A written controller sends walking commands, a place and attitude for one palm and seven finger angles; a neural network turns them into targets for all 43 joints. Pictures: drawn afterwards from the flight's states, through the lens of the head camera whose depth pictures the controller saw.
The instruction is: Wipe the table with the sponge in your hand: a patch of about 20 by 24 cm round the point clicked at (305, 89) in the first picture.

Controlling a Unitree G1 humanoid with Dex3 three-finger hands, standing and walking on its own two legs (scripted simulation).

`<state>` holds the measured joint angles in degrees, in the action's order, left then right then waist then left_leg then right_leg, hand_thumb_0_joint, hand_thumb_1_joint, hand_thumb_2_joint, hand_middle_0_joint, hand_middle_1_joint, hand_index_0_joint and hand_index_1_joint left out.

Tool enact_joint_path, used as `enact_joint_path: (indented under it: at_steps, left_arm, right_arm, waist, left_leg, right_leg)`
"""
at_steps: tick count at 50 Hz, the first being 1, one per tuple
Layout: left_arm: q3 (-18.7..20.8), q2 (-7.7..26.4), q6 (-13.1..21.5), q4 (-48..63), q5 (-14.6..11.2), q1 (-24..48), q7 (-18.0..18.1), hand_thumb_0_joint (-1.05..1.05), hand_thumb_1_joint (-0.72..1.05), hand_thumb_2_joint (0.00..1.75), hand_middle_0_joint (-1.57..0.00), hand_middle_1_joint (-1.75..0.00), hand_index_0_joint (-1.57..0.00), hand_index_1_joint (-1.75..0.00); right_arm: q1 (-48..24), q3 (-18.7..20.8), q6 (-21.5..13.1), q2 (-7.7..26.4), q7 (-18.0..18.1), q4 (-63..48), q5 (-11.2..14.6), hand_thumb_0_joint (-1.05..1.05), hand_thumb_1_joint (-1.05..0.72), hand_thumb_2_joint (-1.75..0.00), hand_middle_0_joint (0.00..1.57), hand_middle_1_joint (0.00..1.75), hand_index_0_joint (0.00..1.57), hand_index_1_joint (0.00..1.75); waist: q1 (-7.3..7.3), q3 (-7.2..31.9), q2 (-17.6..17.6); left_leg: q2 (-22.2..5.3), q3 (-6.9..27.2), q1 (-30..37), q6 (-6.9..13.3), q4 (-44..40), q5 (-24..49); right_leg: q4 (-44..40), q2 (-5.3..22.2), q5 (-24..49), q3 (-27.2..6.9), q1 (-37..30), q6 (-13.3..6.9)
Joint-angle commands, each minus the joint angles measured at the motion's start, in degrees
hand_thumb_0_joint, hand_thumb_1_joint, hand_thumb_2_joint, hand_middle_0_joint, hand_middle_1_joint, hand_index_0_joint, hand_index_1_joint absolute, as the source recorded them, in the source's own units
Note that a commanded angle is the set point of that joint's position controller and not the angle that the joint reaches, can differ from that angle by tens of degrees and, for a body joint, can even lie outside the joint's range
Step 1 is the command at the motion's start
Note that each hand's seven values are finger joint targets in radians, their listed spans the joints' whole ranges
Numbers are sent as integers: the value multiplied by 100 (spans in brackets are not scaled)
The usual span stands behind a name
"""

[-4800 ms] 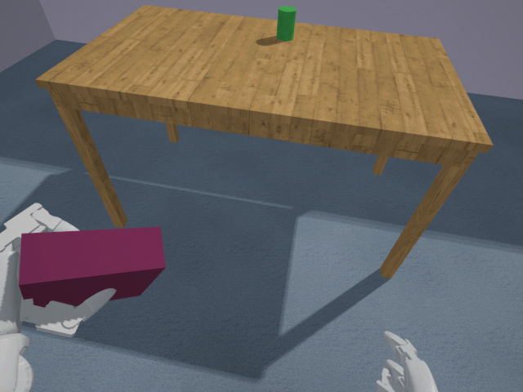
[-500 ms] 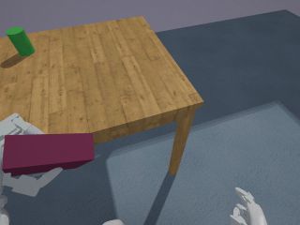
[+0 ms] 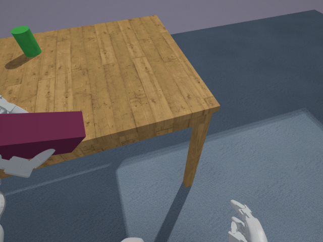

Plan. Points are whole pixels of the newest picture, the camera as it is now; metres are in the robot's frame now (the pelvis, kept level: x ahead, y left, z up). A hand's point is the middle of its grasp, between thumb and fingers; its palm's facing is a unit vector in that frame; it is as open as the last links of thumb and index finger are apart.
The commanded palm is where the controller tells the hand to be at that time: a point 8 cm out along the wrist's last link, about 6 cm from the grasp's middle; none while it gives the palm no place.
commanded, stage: come to a stop and stand still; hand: left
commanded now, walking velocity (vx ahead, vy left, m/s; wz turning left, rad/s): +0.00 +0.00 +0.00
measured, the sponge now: (52, 136) +0.26 +0.24 +0.17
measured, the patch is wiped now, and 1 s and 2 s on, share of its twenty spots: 0.00 0.00 0.00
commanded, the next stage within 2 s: look again from close up in 0.88 s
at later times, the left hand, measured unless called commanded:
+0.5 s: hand (37, 142) +0.25 +0.26 +0.17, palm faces +0.35 -0.86 -0.36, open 9.4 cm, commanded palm +0.19 +0.30 +0.18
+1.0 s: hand (32, 135) +0.26 +0.28 +0.16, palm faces +0.35 -0.87 -0.35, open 9.4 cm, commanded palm +0.21 +0.32 +0.18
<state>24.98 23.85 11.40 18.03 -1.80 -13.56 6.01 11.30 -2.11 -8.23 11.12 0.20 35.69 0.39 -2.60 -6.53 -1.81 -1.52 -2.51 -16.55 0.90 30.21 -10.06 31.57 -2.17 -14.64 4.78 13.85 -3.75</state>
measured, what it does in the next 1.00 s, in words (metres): shifts its weight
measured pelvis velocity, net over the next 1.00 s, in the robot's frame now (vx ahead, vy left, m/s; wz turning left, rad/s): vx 0.04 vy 0.04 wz -0.02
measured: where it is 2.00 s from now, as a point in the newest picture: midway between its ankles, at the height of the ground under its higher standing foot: outside the picture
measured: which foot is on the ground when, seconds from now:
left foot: down 0.00-1.00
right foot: down 0.00-1.00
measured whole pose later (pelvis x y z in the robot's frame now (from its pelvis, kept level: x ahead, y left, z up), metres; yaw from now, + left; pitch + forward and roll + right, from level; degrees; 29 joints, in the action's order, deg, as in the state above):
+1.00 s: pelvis +0.04 +0.04 +0.02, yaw -1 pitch -1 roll -1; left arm 18.1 20.7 8.8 24.6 -2.4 -24.0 5.9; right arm 10.4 -2.2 -5.4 12.1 2.7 31.4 -0.5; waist -1.7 -1.2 1.3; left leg 2.4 -1.0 -11.6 3.1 21.6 -9.4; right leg 19.5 -0.9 -11.3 1.9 7.6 -0.5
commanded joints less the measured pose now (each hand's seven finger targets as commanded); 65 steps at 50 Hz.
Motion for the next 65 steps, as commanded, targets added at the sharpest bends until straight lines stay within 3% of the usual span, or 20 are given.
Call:
enact_joint_path:
  at_steps: [1,2,3,4,5,7,10,15,16,18,21,23,30,36,49,55,56,60,62,65]
  left_arm:
    - [-99,458,370,1965,-105,-782,8,0,10,130,-120,-160,-120,-160]
    - [13,646,369,2145,-56,-611,44,0,10,130,-120,-160,-120,-160]
    - [150,813,391,2216,-18,-481,91,0,10,130,-120,-160,-120,-160]
    - [243,910,386,2177,-2,-401,125,0,10,130,-120,-160,-120,-160]
    - [525,1211,378,2349,-3,-238,175,0,10,130,-120,-160,-120,-160]
    - [447,1036,392,2190,-29,-141,209,0,10,130,-120,-160,-120,-160]
    - [375,985,426,2183,-50,160,202,0,10,130,-120,-160,-120,-160]
    - [-128,544,427,1868,-17,-101,94,0,10,130,-120,-160,-120,-160]
    - [-238,483,425,1869,10,-119,87,0,10,130,-120,-160,-120,-160]
    - [-178,533,403,1805,52,-227,97,0,10,130,-120,-160,-120,-160]
    - [-53,608,370,1726,57,-340,82,0,10,130,-120,-160,-120,-160]
    - [-44,601,341,1753,15,-318,66,0,10,130,-120,-160,-120,-160]
    - [137,782,295,2157,-82,-339,24,0,10,130,-120,-160,-120,-160]
    - [8,612,209,2063,-121,-507,28,0,10,130,-120,-160,-120,-160]
    - [-6,643,215,2108,-114,-406,118,0,10,130,-120,-160,-120,-160]
    - [102,725,223,2086,-120,-578,133,0,10,130,-120,-160,-120,-160]
    - [-14,575,221,2030,-125,-583,126,0,10,130,-120,-160,-120,-160]
    - [115,698,201,1983,-129,-696,134,0,10,130,-120,-160,-120,-160]
    - [-16,572,194,1994,-144,-649,123,0,10,130,-120,-160,-120,-160]
    - [116,712,178,2001,-144,-729,131,0,10,130,-120,-160,-120,-160]
  right_arm:
    - [-617,344,-303,680,45,-1148,2,0,-90,-90,20,30,20,30]
    - [-666,297,-279,666,88,-1181,-32,0,-90,-90,20,30,20,30]
    - [-659,294,-267,675,144,-1168,-42,0,-90,-90,20,30,20,30]
    - [-594,303,-256,692,190,-1159,-53,0,-90,-90,20,30,20,30]
    - [-625,311,-218,722,242,-1146,-66,0,-90,-90,20,30,20,30]
    - [-549,312,-217,700,309,-1133,-97,0,-90,-90,20,30,20,30]
    - [-486,339,-235,731,331,-1150,-105,0,-90,-90,20,30,20,30]
    - [-437,338,-347,784,302,-1197,-114,0,-90,-90,20,30,20,30]
    - [-412,310,-351,798,290,-1176,-115,0,-90,-90,20,30,20,30]
    - [-412,303,-364,799,267,-1186,-116,0,-90,-90,20,30,20,30]
    - [-426,267,-352,767,242,-1180,-156,0,-90,-90,20,30,20,30]
    - [-383,274,-329,772,220,-1168,-158,0,-90,-90,20,30,20,30]
    - [-472,242,-281,723,214,-1149,-171,0,-90,-90,20,30,20,30]
    - [-478,254,-138,724,232,-1162,-120,0,-90,-90,20,30,20,30]
    - [-555,311,30,768,299,-1262,-98,0,-90,-90,20,30,20,30]
    - [-585,307,0,785,309,-1261,-116,0,-90,-90,20,30,20,30]
    - [-541,298,13,751,309,-1244,-105,0,-90,-90,20,30,20,30]
    - [-568,318,8,787,314,-1235,-104,0,-90,-90,20,30,20,30]
    - [-528,322,24,775,313,-1212,-80,0,-90,-90,20,30,20,30]
    - [-582,322,28,781,322,-1202,-85,0,-90,-90,20,30,20,30]
  waist:
    - [-1,1331,124]
    - [22,1058,-73]
    - [43,877,30]
    - [77,726,237]
    - [94,674,157]
    - [125,776,-138]
    - [168,727,-192]
    - [174,603,-523]
    - [151,640,-558]
    - [94,738,-447]
    - [68,939,-321]
    - [82,1009,6]
    - [112,1626,-224]
    - [103,1570,-221]
    - [105,1265,-306]
    - [97,1306,-376]
    - [98,1329,-291]
    - [97,1361,-170]
    - [110,1365,-142]
    - [102,1370,-157]
  left_leg:
    - [-323,440,790,218,-649,172]
    - [-294,479,479,203,-704,-487]
    - [-185,420,315,172,-604,-889]
    - [-58,358,333,122,-392,-962]
    - [-36,367,487,75,-332,-832]
    - [16,363,579,69,-362,-749]
    - [94,412,818,15,-492,-811]
    - [-30,652,600,39,-1300,-1209]
    - [-136,856,348,52,-1569,-1450]
    - [-238,1005,14,101,-1812,-1578]
    - [-176,870,78,65,-1692,-1136]
    - [-32,666,288,8,-1363,-524]
    - [15,514,1150,-77,-986,1453]
    - [-69,603,1189,-160,-975,1930]
    - [-47,692,665,-144,-1370,436]
    - [-30,659,716,-169,-1377,384]
    - [-46,708,647,-164,-1369,386]
    - [27,630,714,-159,-1251,582]
    - [12,646,701,-151,-1218,642]
    - [51,594,728,-126,-1147,695]
  right_leg:
    - [-1082,837,-8,-949,-102,449]
    - [-1347,791,-618,-1045,43,438]
    - [-1665,828,-1157,-1236,197,402]
    - [-1937,904,-1646,-1421,457,305]
    - [-1994,949,-1804,-1463,636,192]
    - [-1981,890,-1706,-1419,564,133]
    - [-2104,761,-1797,-1314,674,166]
    - [-1890,308,-1248,-848,226,308]
    - [-1706,222,-1004,-710,-93,338]
    - [-1468,137,-462,-659,-571,351]
    - [-1538,184,-122,-668,-726,331]
    - [-1714,265,105,-722,-659,312]
    - [-1273,223,1576,-465,-706,351]
    - [-1170,203,1622,-383,-714,355]
    - [-1391,220,975,-458,-803,342]
    - [-1377,212,896,-442,-738,347]
    - [-1382,238,914,-437,-847,334]
    - [-1441,256,1061,-461,-799,334]
    - [-1441,288,1072,-465,-839,337]
    - [-1493,301,1155,-491,-776,340]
